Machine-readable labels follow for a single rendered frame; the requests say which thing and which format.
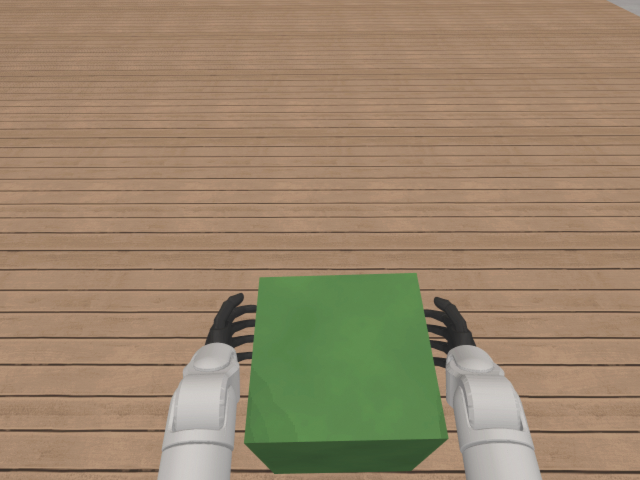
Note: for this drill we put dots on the robot left hand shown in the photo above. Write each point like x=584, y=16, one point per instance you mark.
x=223, y=328

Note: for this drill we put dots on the robot right forearm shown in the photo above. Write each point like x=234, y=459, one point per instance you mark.
x=493, y=433

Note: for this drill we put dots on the robot right hand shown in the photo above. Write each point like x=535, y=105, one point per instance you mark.
x=456, y=332

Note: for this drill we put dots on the carton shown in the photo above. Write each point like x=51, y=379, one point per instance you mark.
x=342, y=375

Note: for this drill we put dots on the robot left forearm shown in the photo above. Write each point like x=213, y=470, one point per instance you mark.
x=200, y=428

